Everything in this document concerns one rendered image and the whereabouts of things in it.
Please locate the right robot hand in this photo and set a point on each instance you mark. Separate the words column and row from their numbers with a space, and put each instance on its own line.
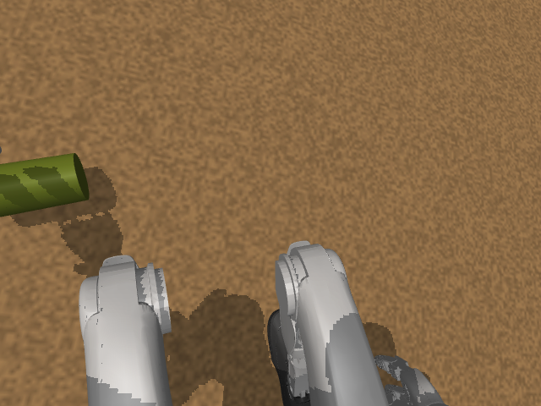
column 416, row 389

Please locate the right robot foot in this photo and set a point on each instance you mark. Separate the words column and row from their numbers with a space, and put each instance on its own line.
column 278, row 353

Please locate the can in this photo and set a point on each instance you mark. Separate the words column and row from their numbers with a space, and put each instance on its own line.
column 41, row 183

